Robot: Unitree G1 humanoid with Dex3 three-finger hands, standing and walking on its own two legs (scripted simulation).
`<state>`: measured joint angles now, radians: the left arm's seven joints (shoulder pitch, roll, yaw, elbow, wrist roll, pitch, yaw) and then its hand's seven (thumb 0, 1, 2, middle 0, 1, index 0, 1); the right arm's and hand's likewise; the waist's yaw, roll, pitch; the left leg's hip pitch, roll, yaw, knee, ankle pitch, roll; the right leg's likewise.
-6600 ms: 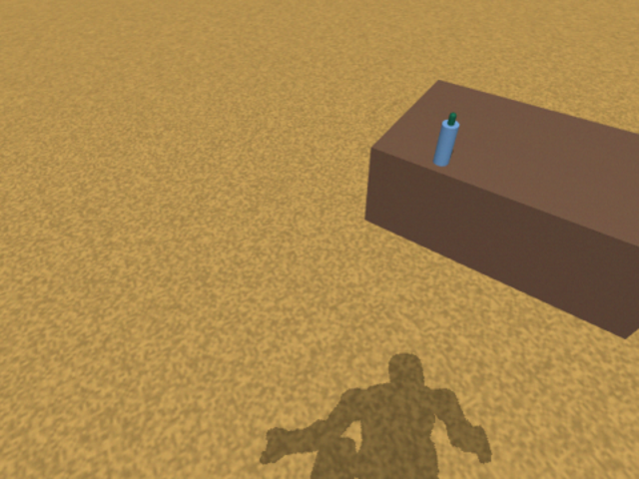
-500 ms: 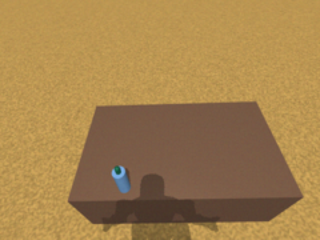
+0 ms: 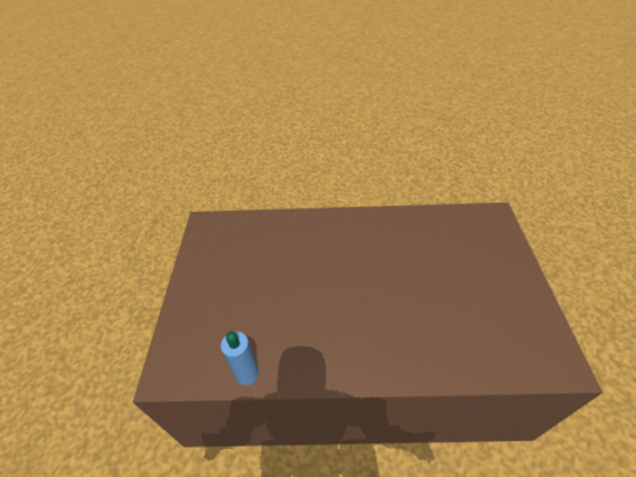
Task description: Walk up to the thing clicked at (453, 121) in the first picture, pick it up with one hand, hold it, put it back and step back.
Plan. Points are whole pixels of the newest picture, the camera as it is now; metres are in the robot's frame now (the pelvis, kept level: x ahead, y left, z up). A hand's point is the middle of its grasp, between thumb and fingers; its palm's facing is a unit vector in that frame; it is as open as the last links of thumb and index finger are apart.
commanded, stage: stand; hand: left
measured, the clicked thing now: (239, 355) +0.42 +0.21 -0.30
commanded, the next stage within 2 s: go down in 0.28 s
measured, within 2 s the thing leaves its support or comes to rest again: neither
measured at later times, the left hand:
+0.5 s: hand out of the picture +0.11 +0.25 -0.16, palm faces +0.04 -0.94 -0.33, open 8.4 cm
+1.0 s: hand out of the picture +0.16 +0.27 -0.15, palm faces +0.03 -0.94 -0.33, open 16.7 cm
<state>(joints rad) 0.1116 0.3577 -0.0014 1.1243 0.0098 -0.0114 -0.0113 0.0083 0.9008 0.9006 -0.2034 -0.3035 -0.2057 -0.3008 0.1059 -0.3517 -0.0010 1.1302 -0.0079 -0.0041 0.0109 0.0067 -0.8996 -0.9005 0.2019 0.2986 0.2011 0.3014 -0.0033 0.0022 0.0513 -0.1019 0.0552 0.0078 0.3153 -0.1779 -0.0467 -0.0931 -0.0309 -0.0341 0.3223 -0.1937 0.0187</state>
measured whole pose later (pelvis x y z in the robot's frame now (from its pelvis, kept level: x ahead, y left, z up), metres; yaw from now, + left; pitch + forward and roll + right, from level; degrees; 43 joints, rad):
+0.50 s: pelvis +0.00 +0.00 -0.01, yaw +1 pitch +1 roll +0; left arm 0.04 0.33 0.07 1.07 0.01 -0.03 0.00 0.01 0.80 0.80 -0.14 -0.22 -0.14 -0.22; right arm 0.17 -0.33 -0.01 0.94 0.04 -0.03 -0.03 0.01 -0.96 -0.92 0.20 0.30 0.20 0.30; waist -0.01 0.01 0.06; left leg -0.22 0.05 -0.01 0.42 -0.21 -0.04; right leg -0.20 -0.04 -0.05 0.41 -0.23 0.02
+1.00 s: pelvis +0.01 +0.02 -0.03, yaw +0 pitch +7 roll -1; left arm 0.16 0.33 0.15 0.56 0.06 0.35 -0.06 0.00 -0.37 0.08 -0.07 -0.07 -0.08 -0.06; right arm 0.22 -0.25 -0.01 0.66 0.03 -0.08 -0.06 0.01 -0.86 -0.89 0.20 0.30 0.20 0.30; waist -0.01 0.01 -0.03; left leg -0.42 0.04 0.00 0.67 -0.36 -0.02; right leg -0.39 -0.05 -0.03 0.62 -0.35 0.04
